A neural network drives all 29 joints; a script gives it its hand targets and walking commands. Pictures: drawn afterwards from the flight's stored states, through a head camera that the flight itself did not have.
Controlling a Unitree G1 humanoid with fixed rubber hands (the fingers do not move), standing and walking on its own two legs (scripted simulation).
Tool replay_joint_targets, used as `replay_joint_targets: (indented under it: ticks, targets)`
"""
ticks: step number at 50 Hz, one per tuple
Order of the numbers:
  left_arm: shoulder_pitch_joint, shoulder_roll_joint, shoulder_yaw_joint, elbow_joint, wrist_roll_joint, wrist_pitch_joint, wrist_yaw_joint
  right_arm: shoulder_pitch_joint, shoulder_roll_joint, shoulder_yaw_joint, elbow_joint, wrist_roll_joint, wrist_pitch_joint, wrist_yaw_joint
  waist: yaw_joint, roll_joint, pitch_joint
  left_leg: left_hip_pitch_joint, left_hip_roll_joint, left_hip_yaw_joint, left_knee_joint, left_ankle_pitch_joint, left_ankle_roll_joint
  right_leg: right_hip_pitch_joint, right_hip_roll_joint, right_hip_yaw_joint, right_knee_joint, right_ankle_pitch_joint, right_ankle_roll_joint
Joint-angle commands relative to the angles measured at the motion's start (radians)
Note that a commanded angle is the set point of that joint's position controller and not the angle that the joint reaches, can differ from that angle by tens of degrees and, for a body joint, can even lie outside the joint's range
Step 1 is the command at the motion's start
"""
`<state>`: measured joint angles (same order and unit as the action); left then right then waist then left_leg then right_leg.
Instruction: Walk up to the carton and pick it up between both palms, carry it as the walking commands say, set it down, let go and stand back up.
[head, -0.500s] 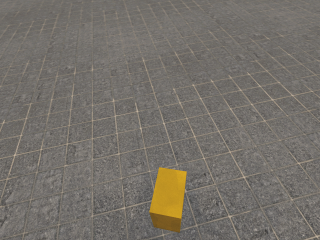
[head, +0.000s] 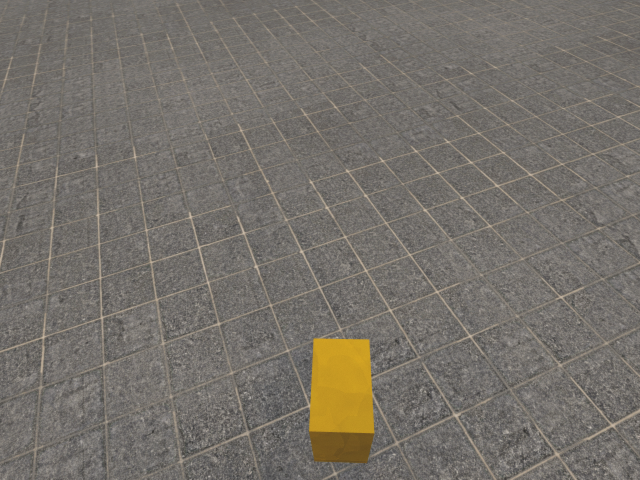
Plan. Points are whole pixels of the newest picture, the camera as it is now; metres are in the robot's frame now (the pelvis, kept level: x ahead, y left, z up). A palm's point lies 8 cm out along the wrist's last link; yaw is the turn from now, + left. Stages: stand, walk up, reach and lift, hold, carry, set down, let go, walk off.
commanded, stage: walk up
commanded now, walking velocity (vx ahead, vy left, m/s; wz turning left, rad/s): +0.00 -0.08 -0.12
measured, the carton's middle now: (340, 402) +0.44 -0.01 -0.63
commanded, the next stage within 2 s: stand in 1.00 s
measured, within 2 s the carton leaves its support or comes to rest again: neither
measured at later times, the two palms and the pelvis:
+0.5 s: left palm out of the picture +0.02 +0.20 -0.13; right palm out of the picture +0.00 -0.28 -0.14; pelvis -0.01 -0.04 +0.01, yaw -2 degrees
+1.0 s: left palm out of the picture +0.02 +0.19 -0.13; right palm out of the picture +0.01 -0.26 -0.14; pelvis +0.02 -0.04 +0.01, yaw -2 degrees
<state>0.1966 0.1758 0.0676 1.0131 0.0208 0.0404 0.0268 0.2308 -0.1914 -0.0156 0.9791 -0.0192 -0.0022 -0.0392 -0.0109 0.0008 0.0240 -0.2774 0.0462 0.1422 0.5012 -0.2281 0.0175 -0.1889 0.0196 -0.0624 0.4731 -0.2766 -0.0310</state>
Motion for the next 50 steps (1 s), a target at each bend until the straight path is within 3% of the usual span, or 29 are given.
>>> replay_joint_targets:
  ticks: [1,2,3,4,6,8,9,10,11,12,13,14,15,16,17,18,19,20,21,22,23,26,27,30,37,50]
  targets:
    - [0.072,0.119,0.032,-0.018,-0.007,-0.004,-0.011,0.019,-0.121,-0.035,-0.062,0.002,0.005,-0.012,-0.001,-0.126,-0.01,-0.045,0.098,-0.078,-0.018,-0.006,-0.026,0.031,-0.174,0.183,-0.154,0.18,-0.059]
    - [0.062,0.088,0.02,-0.024,-0.011,-0.011,-0.01,-0.01,-0.082,-0.026,-0.065,-0.005,0.008,-0.011,0.008,-0.096,0.004,-0.043,0.057,-0.032,0.019,-0.029,-0.046,0.007,-0.21,0.211,-0.218,0.1,-0.075]
    - [0.051,0.079,0.012,-0.03,-0.004,-0.019,-0.008,-0.008,-0.059,-0.021,-0.055,-0.011,0.012,-0.006,0.014,-0.048,0.018,-0.024,0.055,-0.047,-0.001,-0.034,-0.052,-0.014,-0.239,0.248,-0.261,0.026,-0.082]
    - [0.045,0.085,0.01,-0.029,-0.002,-0.024,-0.005,0.0,-0.058,-0.022,-0.052,-0.015,0.013,-0.001,0.008,-0.042,0.042,-0.002,0.063,-0.057,-0.023,-0.015,-0.052,-0.037,-0.236,0.254,-0.281,-0.011,-0.076]
    - [0.036,0.12,0.02,-0.022,-0.003,-0.022,0.002,0.018,-0.086,-0.03,-0.066,-0.016,0.005,0.002,-0.012,-0.087,0.059,0.041,0.08,-0.056,-0.048,0.043,-0.051,-0.055,-0.167,0.19,-0.266,0.016,-0.052]
    - [0.051,0.152,0.041,-0.028,0.0,-0.013,-0.003,0.064,-0.149,-0.054,-0.06,-0.016,0.0,-0.011,-0.021,-0.07,0.029,0.068,0.126,-0.088,-0.048,0.076,-0.03,-0.048,-0.123,0.126,-0.17,0.12,-0.041]
    - [0.054,0.141,0.043,-0.04,0.002,-0.011,-0.008,0.102,-0.166,-0.061,-0.048,-0.016,0.0,-0.017,-0.03,0.0,0.011,0.102,0.179,-0.157,-0.084,0.081,-0.004,-0.085,-0.1,0.1,-0.093,0.122,-0.027]
    - [0.066,0.113,0.038,-0.056,0.006,-0.009,-0.013,0.142,-0.191,-0.07,-0.037,-0.017,0.003,-0.022,-0.04,0.112,-0.005,0.139,0.268,-0.277,-0.165,0.054,0.046,-0.146,-0.061,0.068,0.011,0.056,-0.002]
    - [0.074,0.092,0.031,-0.072,0.013,-0.007,-0.017,0.172,-0.213,-0.077,-0.028,-0.02,0.007,-0.026,-0.055,0.211,-0.008,0.16,0.372,-0.396,-0.241,0.02,0.118,-0.214,-0.02,0.031,0.151,-0.071,0.019]
    - [0.058,0.093,0.032,-0.093,0.021,-0.001,-0.022,0.175,-0.208,-0.076,-0.027,-0.021,0.009,-0.03,-0.065,0.229,0.001,0.124,0.458,-0.465,-0.294,0.0,0.189,-0.266,-0.016,0.031,0.351,-0.221,0.029]
    - [0.036,0.08,0.03,-0.106,0.024,0.003,-0.027,0.159,-0.199,-0.073,-0.032,-0.023,0.006,-0.033,-0.05,0.15,0.007,0.067,0.46,-0.441,-0.306,-0.01,0.209,-0.28,-0.039,0.076,0.492,-0.245,0.039]
    - [0.055,0.052,0.023,-0.102,0.016,0.003,-0.029,0.088,-0.181,-0.067,-0.046,-0.024,0.001,-0.03,-0.009,0.119,0.002,0.001,0.396,-0.349,-0.298,-0.041,0.177,-0.235,-0.06,0.103,0.493,-0.223,0.045]
    - [0.098,0.019,0.008,-0.089,0.007,-0.001,-0.029,-0.004,-0.144,-0.048,-0.059,-0.024,-0.004,-0.021,0.036,0.157,-0.009,-0.066,0.29,-0.226,-0.285,-0.072,0.117,-0.13,-0.066,0.095,0.346,-0.193,0.038]
    - [0.125,0.008,-0.004,-0.08,0.004,-0.012,-0.032,-0.023,-0.112,-0.033,-0.039,-0.015,-0.001,-0.013,0.051,0.22,-0.02,-0.068,0.197,-0.143,-0.266,-0.056,0.088,-0.048,-0.046,0.054,0.19,-0.147,0.029]
    - [0.167,0.025,-0.001,-0.051,-0.005,-0.019,-0.027,-0.018,-0.119,-0.032,-0.025,-0.01,0.005,-0.006,0.066,0.197,-0.02,-0.063,0.159,-0.101,-0.235,-0.051,0.076,0.029,-0.008,-0.007,0.047,-0.03,0.025]
    - [0.207,0.065,0.005,-0.03,-0.006,-0.022,-0.02,0.008,-0.145,-0.043,-0.017,-0.009,0.011,-0.001,0.074,0.135,-0.008,-0.088,0.163,-0.086,-0.208,-0.091,0.047,0.101,-0.004,-0.025,-0.083,0.076,0.025]
    - [0.208,0.113,0.012,-0.029,0.002,-0.027,-0.014,0.061,-0.142,-0.047,-0.012,-0.008,0.014,0.008,0.047,0.036,0.015,-0.112,0.141,-0.062,-0.149,-0.135,0.0,0.13,-0.064,0.049,-0.153,0.077,0.031]
    - [0.2,0.156,0.013,-0.046,0.005,-0.035,-0.009,0.094,-0.094,-0.033,-0.025,-0.008,0.015,0.019,0.011,-0.14,0.0,-0.129,0.077,-0.018,-0.025,-0.147,-0.051,0.115,-0.25,0.284,-0.268,0.051,0.017]
    - [0.127,0.192,0.009,-0.073,0.01,-0.036,-0.006,0.08,-0.063,-0.023,-0.031,0.006,0.023,0.019,-0.005,-0.241,0.04,-0.054,0.046,-0.066,-0.02,-0.177,-0.064,-0.077,-0.327,0.386,-0.309,-0.014,-0.048]
    - [0.065,0.141,-0.004,-0.081,0.012,-0.039,-0.01,0.075,-0.088,-0.03,-0.009,0.008,0.029,0.023,-0.016,-0.148,0.072,0.036,0.05,-0.087,-0.012,-0.097,-0.059,-0.144,-0.275,0.331,-0.307,-0.101,-0.05]
    - [0.031,0.134,-0.008,-0.085,0.002,-0.045,-0.009,0.08,-0.076,-0.029,0.002,0.005,0.027,0.027,-0.031,-0.116,0.082,0.065,0.034,-0.071,-0.061,-0.004,-0.052,-0.146,-0.227,0.275,-0.307,-0.112,-0.031]
    - [0.08,0.114,-0.01,-0.06,-0.015,-0.06,-0.004,0.081,-0.093,-0.035,0.004,-0.001,0.002,0.029,-0.019,-0.101,0.033,0.148,0.074,-0.109,-0.141,0.144,-0.044,-0.063,-0.159,0.183,-0.272,0.033,-0.003]
    - [0.105,0.1,-0.012,-0.05,-0.018,-0.064,-0.005,0.084,-0.095,-0.036,0.018,0.003,-0.002,0.028,-0.008,-0.062,0.022,0.146,0.077,-0.111,-0.145,0.144,-0.044,-0.034,-0.145,0.169,-0.264,0.052,0.002]
    - [0.143,0.099,-0.014,-0.023,-0.013,-0.067,0.0,0.081,-0.08,-0.034,0.04,0.008,-0.005,0.021,0.001,-0.023,0.03,0.136,0.081,-0.113,-0.168,0.155,-0.049,0.016,-0.135,0.145,-0.226,0.146,0.002]
    - [0.158,0.087,-0.023,0.013,-0.01,-0.067,0.004,0.085,-0.066,-0.03,0.081,0.009,-0.006,0.011,0.006,-0.003,0.032,0.139,0.087,-0.109,-0.176,0.178,-0.046,0.039,-0.123,0.119,-0.193,0.239,0.0]
    - [0.18,0.073,-0.04,0.066,-0.012,-0.065,0.013,0.101,-0.047,-0.026,0.125,0.011,-0.004,0.004,0.004,0.003,0.029,0.151,0.087,-0.102,-0.166,0.216,-0.038,0.048,-0.12,0.098,-0.167,0.285,0.007]
